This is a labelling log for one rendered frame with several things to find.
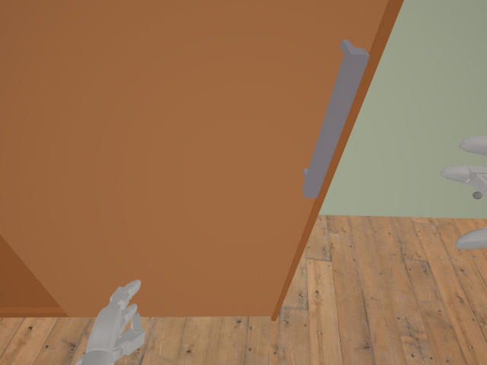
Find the left robot hand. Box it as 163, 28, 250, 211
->
85, 280, 146, 361

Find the wardrobe door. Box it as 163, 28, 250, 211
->
0, 0, 389, 317
0, 234, 61, 307

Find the handle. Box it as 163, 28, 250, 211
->
302, 40, 370, 198

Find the right robot hand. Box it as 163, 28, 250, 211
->
440, 135, 487, 249

